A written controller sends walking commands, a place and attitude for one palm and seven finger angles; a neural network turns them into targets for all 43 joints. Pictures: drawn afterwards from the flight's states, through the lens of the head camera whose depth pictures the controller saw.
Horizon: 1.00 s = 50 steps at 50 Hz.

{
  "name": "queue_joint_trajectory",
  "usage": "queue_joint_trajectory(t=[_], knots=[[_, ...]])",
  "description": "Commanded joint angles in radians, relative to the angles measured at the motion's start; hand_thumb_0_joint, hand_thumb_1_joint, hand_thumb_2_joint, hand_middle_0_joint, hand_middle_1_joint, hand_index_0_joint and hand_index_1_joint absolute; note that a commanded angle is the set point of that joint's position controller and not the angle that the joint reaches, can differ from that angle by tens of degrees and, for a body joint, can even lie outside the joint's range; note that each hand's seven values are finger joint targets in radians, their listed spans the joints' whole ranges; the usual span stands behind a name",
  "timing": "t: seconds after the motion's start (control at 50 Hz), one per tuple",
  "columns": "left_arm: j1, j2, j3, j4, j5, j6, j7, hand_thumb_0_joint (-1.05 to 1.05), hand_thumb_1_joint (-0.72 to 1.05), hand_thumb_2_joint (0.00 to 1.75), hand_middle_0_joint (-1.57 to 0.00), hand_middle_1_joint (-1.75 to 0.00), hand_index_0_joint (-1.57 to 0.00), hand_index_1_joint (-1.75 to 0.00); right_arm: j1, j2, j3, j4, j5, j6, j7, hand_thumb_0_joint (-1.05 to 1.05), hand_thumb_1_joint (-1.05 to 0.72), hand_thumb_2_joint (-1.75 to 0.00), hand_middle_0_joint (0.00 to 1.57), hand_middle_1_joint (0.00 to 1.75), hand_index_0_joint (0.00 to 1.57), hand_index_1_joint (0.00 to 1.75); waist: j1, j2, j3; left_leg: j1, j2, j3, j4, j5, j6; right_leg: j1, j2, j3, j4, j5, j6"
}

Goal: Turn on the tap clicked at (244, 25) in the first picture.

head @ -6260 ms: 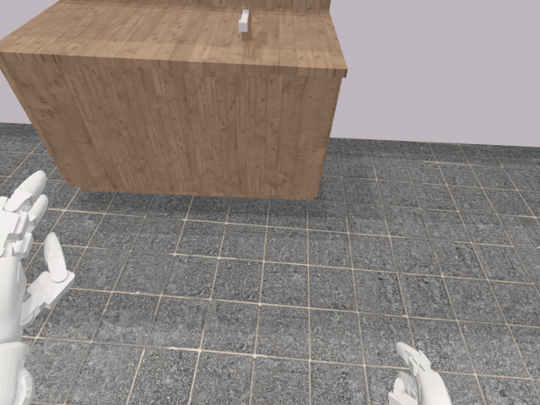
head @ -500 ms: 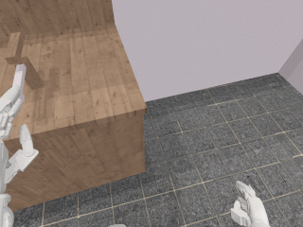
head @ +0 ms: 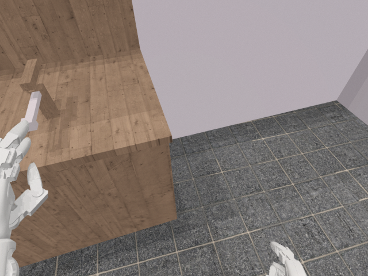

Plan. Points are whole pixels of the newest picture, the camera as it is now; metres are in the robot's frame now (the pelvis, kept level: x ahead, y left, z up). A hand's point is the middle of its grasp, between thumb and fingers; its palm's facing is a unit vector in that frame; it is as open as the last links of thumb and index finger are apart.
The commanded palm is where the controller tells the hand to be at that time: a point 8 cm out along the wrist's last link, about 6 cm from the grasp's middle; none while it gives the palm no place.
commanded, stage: come to a stop and stand still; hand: left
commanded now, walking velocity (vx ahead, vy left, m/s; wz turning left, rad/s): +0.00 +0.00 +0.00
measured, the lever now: (29, 124) +0.45 +0.44 +0.08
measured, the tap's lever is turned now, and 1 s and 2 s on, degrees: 0 0 0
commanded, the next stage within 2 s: look again from close up in 1.10 s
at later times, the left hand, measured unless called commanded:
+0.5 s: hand (31, 213) +0.18 +0.25 +0.16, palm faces +0.40 -0.83 -0.38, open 7.5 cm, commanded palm +0.13 +0.28 +0.18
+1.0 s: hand (29, 198) +0.21 +0.26 +0.15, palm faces +0.39 -0.84 -0.37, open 7.5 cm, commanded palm +0.15 +0.30 +0.18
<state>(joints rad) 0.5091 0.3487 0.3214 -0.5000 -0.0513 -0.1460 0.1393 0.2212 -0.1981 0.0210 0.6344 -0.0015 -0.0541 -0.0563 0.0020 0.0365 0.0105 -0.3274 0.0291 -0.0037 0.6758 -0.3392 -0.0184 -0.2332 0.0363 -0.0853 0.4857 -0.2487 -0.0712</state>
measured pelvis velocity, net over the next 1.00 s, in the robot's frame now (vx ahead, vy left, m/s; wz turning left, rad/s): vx -0.01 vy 0.02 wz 0.00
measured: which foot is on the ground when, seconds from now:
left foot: up 0.00-0.04, down 0.06-1.00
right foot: down 0.00-1.00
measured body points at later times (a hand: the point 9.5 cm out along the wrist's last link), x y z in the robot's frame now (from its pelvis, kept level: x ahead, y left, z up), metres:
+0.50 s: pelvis -0.03 +0.00 +0.00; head -0.04 +0.00 +0.45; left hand +0.15 +0.29 +0.18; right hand +0.13 -0.23 -0.09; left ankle +0.00 +0.12 -0.74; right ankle +0.01 -0.07 -0.74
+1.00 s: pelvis -0.01 +0.02 +0.00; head +0.00 +0.02 +0.45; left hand +0.18 +0.31 +0.17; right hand +0.17 -0.21 -0.08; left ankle +0.00 +0.12 -0.74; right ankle +0.01 -0.07 -0.74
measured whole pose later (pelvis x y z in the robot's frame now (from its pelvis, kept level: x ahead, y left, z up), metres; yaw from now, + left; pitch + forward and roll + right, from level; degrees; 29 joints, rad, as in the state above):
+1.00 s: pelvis -0.01 +0.02 +0.00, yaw +0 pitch +0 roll -1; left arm 0.47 0.34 0.30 -0.44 -0.04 -0.16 0.15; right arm 0.20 -0.21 0.02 0.60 0.00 -0.06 -0.07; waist 0.01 0.01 0.01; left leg -0.23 -0.01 0.01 0.46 -0.24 0.02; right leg -0.22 0.03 -0.08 0.41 -0.19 -0.04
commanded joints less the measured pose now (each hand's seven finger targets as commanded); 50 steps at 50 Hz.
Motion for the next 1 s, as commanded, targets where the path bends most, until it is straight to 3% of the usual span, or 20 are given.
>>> queue_joint_trajectory(t=[0.0, 0.02, 0.06, 0.08, 0.12, 0.18, 0.22, 0.3, 0.36, 0.46, 0.54, 0.6, 0.68, 0.86, 0.98], knots=[[-0.101, 0.177, 0.132, -0.135, -0.001, -0.069, 0.034, 0.00, 0.90, 0.90, -0.20, -0.30, -0.20, -0.30, -0.105, -0.091, -0.029, -0.148, 0.005, -0.062, -0.023, 0.00, -0.90, -0.90, 0.20, 0.30, 0.20, 0.30, -0.001, -0.126, -0.100, 0.041, -0.003, 0.009, -0.162, 0.094, 0.008, 0.076, -0.209, 0.192, -0.155, 0.182, -0.009], [-0.121, 0.164, 0.113, -0.144, -0.002, -0.071, 0.031, 0.00, 0.90, 0.90, -0.20, -0.30, -0.20, -0.30, -0.110, -0.098, -0.035, -0.153, 0.008, -0.063, -0.024, 0.00, -0.90, -0.90, 0.20, 0.30, 0.20, 0.30, -0.002, -0.078, -0.093, 0.082, 0.011, -0.002, -0.228, 0.164, 0.010, 0.059, -0.192, 0.179, -0.138, 0.146, 0.010], [-0.115, 0.175, 0.113, -0.156, 0.002, -0.083, 0.033, 0.00, 0.90, 0.90, -0.20, -0.30, -0.20, -0.30, -0.104, -0.131, -0.048, -0.159, 0.007, -0.063, -0.030, 0.00, -0.90, -0.90, 0.20, 0.30, 0.20, 0.30, 0.012, 0.017, -0.110, 0.135, 0.101, -0.079, -0.293, 0.347, 0.039, 0.060, -0.117, 0.154, -0.097, 0.117, 0.050], [-0.094, 0.174, 0.108, -0.157, 0.004, -0.084, 0.032, 0.00, 0.90, 0.90, -0.20, -0.30, -0.20, -0.30, -0.104, -0.137, -0.054, -0.170, 0.012, -0.062, -0.028, 0.00, -0.90, -0.90, 0.20, 0.30, 0.20, 0.30, 0.016, 0.038, -0.118, 0.139, 0.119, -0.085, -0.283, 0.382, 0.045, 0.067, -0.103, 0.156, -0.093, 0.139, 0.060], [-0.093, 0.181, 0.116, -0.189, 0.009, -0.091, 0.029, 0.00, 0.90, 0.90, -0.20, -0.30, -0.20, -0.30, -0.118, -0.122, -0.038, -0.172, 0.000, -0.061, -0.030, 0.00, -0.90, -0.90, 0.20, 0.30, 0.20, 0.30, 0.009, 0.158, -0.108, 0.050, 0.128, -0.109, -0.309, 0.368, 0.052, 0.115, -0.090, 0.117, -0.060, 0.171, 0.068], [-0.119, 0.166, 0.089, -0.188, 0.016, -0.097, 0.033, 0.00, 0.90, 0.90, -0.20, -0.30, -0.20, -0.30, -0.104, -0.129, -0.043, -0.169, 0.004, -0.071, -0.025, 0.00, -0.90, -0.90, 0.20, 0.30, 0.20, 0.30, 0.010, 0.065, -0.088, -0.026, 0.084, -0.071, -0.301, 0.153, 0.038, 0.146, -0.106, 0.164, -0.120, 0.086, 0.063], [-0.120, 0.180, 0.101, -0.199, 0.016, -0.094, 0.034, 0.00, 0.90, 0.90, -0.20, -0.30, -0.20, -0.30, -0.096, -0.129, -0.049, -0.173, 0.001, -0.074, -0.021, 0.00, -0.90, -0.90, 0.20, 0.30, 0.20, 0.30, 0.005, 0.025, -0.081, 0.000, 0.046, -0.040, -0.265, 0.073, 0.026, 0.090, -0.137, 0.209, -0.185, -0.007, 0.049], [-0.083, 0.185, 0.114, -0.127, 0.009, -0.075, 0.038, 0.00, 0.90, 0.90, -0.20, -0.30, -0.20, -0.30, -0.081, -0.118, -0.049, -0.168, 0.004, -0.064, -0.016, 0.00, -0.90, -0.90, 0.20, 0.30, 0.20, 0.30, -0.002, -0.076, -0.069, 0.050, 0.010, -0.016, -0.176, 0.029, 0.024, -0.006, -0.194, 0.271, -0.287, -0.194, 0.031], [-0.105, 0.178, 0.103, -0.114, 0.008, -0.068, 0.037, 0.00, 0.90, 0.90, -0.20, -0.30, -0.20, -0.30, -0.091, -0.115, -0.043, -0.167, 0.003, -0.054, -0.018, 0.00, -0.90, -0.90, 0.20, 0.30, 0.20, 0.30, -0.006, -0.078, -0.045, 0.076, 0.012, -0.025, -0.184, 0.030, 0.026, -0.063, -0.189, 0.249, -0.305, -0.270, 0.030], [-0.163, 0.169, 0.079, -0.117, 0.015, -0.065, 0.033, 0.00, 0.90, 0.90, -0.20, -0.30, -0.20, -0.30, -0.099, -0.123, -0.034, -0.171, 0.003, -0.055, -0.026, 0.00, -0.90, -0.90, 0.20, 0.30, 0.20, 0.30, -0.002, 0.006, -0.019, 0.032, 0.040, -0.064, -0.317, -0.009, 0.038, -0.012, -0.111, 0.179, -0.254, -0.232, 0.061], [-0.184, 0.175, 0.078, -0.168, 0.025, -0.074, 0.034, 0.00, 0.90, 0.90, -0.20, -0.30, -0.20, -0.30, -0.104, -0.126, -0.032, -0.177, 0.000, -0.065, -0.027, 0.00, -0.90, -0.90, 0.20, 0.30, 0.20, 0.30, 0.008, 0.070, -0.047, -0.032, 0.067, -0.103, -0.395, 0.000, 0.042, 0.115, -0.068, 0.130, -0.165, -0.069, 0.069], [-0.136, 0.170, 0.087, -0.177, 0.024, -0.076, 0.037, 0.00, 0.90, 0.90, -0.20, -0.30, -0.20, -0.30, -0.093, -0.125, -0.033, -0.178, 0.000, -0.072, -0.023, 0.00, -0.90, -0.90, 0.20, 0.30, 0.20, 0.30, 0.014, 0.061, -0.113, -0.022, 0.072, -0.096, -0.369, 0.120, 0.042, 0.186, -0.069, 0.114, -0.120, 0.073, 0.068], [-0.081, 0.167, 0.100, -0.164, 0.018, -0.076, 0.036, 0.00, 0.90, 0.90, -0.20, -0.30, -0.20, -0.30, -0.091, -0.125, -0.035, -0.175, 0.001, -0.072, -0.018, 0.00, -0.90, -0.90, 0.20, 0.30, 0.20, 0.30, 0.012, 0.020, -0.134, -0.006, 0.065, -0.085, -0.331, 0.189, 0.031, 0.190, -0.086, 0.119, -0.118, 0.139, 0.062], [-0.088, 0.160, 0.097, -0.143, 0.010, -0.078, 0.032, 0.00, 0.90, 0.90, -0.20, -0.30, -0.20, -0.30, -0.099, -0.127, -0.037, -0.171, 0.004, -0.063, -0.022, 0.00, -0.90, -0.90, 0.20, 0.30, 0.20, 0.30, 0.006, 0.008, -0.116, 0.015, 0.067, -0.081, -0.317, 0.222, 0.024, 0.146, -0.090, 0.120, -0.119, 0.161, 0.062], [-0.122, 0.158, 0.083, -0.178, 0.014, -0.080, 0.035, 0.00, 0.90, 0.90, -0.20, -0.30, -0.20, -0.30, -0.105, -0.128, -0.040, -0.178, 0.004, -0.064, -0.024, 0.00, -0.90, -0.90, 0.20, 0.30, 0.20, 0.30, 0.008, 0.045, -0.137, 0.044, 0.065, -0.074, -0.306, 0.280, 0.024, 0.157, -0.089, 0.115, -0.102, 0.217, 0.062]])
